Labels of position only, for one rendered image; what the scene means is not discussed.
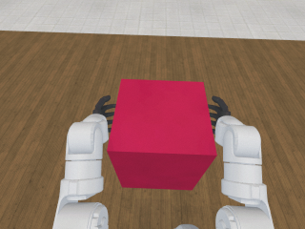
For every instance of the robot left upper arm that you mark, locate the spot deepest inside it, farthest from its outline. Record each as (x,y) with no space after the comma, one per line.
(82,215)

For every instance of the robot right hand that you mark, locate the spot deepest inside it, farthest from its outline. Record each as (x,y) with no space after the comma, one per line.
(222,110)

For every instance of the robot left forearm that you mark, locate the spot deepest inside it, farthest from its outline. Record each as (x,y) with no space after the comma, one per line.
(84,151)

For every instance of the robot left hand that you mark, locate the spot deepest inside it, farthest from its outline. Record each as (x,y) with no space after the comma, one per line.
(100,109)

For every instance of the robot right forearm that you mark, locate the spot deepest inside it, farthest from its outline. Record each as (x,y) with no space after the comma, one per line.
(242,158)

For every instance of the carton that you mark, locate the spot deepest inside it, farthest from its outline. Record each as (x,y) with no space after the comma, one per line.
(162,135)

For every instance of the robot right upper arm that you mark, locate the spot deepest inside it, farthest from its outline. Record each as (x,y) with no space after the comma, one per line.
(241,217)

